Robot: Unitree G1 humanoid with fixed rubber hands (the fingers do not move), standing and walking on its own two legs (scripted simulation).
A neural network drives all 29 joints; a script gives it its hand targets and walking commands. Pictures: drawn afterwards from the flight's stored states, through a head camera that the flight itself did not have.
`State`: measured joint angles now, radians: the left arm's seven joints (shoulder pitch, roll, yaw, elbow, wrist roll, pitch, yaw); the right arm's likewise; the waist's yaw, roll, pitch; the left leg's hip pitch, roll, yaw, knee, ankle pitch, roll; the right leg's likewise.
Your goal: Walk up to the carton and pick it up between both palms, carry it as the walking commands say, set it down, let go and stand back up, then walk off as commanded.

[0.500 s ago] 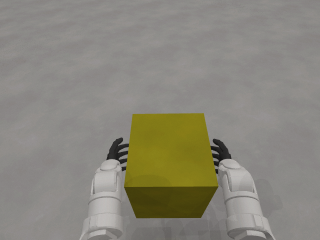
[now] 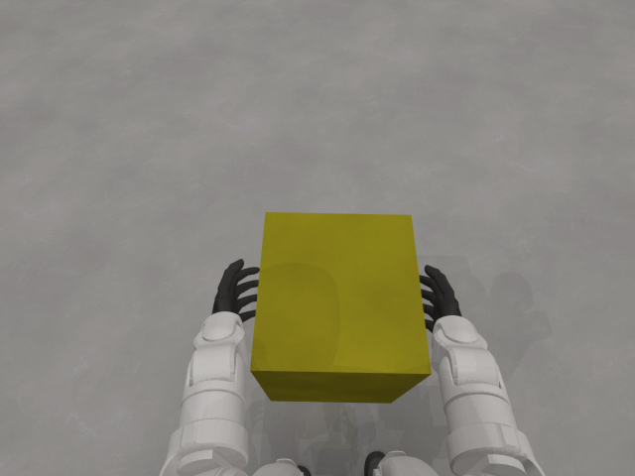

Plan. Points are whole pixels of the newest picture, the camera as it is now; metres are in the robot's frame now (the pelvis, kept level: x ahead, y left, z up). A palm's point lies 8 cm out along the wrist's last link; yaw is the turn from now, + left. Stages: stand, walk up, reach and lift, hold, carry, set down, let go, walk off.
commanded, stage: set down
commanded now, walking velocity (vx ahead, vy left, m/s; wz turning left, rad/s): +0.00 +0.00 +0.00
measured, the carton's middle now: (334, 317) +0.34 +0.00 -0.11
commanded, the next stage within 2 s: none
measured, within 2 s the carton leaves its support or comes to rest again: neither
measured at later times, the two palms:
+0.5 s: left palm (244, 314) +0.35 +0.14 -0.12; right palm (428, 319) +0.34 -0.15 -0.14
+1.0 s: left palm (250, 316) +0.38 +0.15 -0.21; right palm (409, 317) +0.38 -0.14 -0.22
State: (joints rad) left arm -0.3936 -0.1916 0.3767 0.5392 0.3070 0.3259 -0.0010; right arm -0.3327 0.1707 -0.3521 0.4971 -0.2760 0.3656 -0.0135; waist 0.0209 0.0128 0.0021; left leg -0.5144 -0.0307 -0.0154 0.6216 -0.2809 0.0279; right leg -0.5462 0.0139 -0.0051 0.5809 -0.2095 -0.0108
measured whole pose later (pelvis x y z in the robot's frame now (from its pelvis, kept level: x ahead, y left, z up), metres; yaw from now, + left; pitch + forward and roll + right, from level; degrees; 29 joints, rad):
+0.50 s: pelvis -0.03 +0.00 -0.06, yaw +0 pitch +26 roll +0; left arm -0.63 -0.17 0.47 0.56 0.27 0.27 -0.01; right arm -0.57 0.15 -0.43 0.51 -0.28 0.31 -0.01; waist 0.02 0.02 -0.05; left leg -1.08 -0.04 0.00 1.00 -0.37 0.02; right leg -1.13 0.01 0.00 0.97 -0.30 -0.01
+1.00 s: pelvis -0.04 +0.00 -0.14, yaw +2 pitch +39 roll -1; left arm -0.77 -0.10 0.42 0.63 0.19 0.26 0.04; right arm -0.71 0.10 -0.42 0.57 -0.20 0.31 -0.06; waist 0.01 0.02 -0.17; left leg -1.53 -0.07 -0.05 1.32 -0.47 0.01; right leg -1.55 0.03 0.02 1.28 -0.40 0.01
